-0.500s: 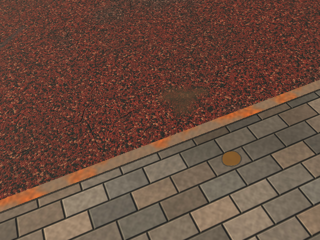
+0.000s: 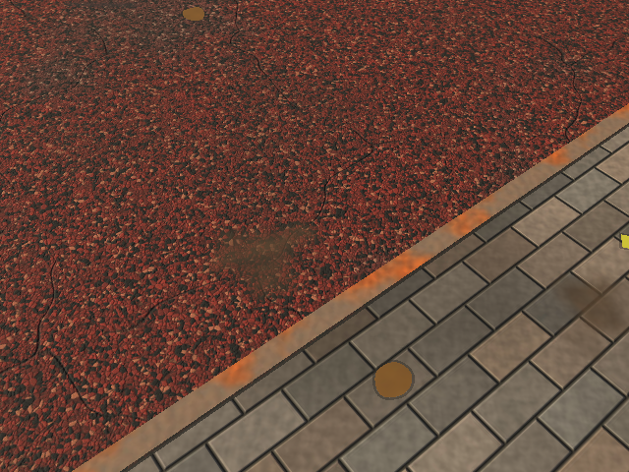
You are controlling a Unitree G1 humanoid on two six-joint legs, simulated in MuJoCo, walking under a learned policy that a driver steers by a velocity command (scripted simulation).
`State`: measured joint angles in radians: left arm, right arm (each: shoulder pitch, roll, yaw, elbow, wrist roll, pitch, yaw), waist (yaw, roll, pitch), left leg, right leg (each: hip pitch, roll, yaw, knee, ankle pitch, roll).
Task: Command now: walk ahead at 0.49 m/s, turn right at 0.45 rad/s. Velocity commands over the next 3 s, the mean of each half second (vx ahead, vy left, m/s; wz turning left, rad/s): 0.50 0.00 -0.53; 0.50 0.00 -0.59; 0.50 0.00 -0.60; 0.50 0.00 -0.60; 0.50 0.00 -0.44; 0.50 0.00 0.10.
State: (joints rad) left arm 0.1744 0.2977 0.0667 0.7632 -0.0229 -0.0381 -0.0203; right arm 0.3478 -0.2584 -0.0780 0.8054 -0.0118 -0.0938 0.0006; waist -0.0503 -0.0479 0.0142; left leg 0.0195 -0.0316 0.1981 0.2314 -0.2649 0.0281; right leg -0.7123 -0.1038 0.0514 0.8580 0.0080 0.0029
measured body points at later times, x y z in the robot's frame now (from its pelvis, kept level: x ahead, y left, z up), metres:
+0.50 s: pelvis +0.29 -0.05 +0.00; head +0.32 -0.08 +0.45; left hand +0.44 +0.20 -0.10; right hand +0.42 -0.36 -0.08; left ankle +0.50 +0.09 -0.68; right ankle +0.24 -0.12 -0.74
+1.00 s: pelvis +0.56 -0.10 +0.00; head +0.58 -0.11 +0.45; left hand +0.87 +0.00 -0.08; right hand +0.41 -0.35 -0.12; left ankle +0.56 +0.03 -0.74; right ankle +0.58 -0.31 -0.68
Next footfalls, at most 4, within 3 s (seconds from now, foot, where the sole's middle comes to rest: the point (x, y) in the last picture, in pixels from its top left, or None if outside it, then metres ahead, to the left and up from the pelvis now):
0.18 right None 0.28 -0.13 -0.78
0.66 left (307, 428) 0.60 0.01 -0.78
1.18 right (469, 378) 0.70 -0.37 -0.78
1.66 left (467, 263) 1.03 -0.44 -0.78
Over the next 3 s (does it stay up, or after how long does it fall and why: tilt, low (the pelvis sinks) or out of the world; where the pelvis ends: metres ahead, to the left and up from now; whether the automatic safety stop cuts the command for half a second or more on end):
stays up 1.05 -1.08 0.01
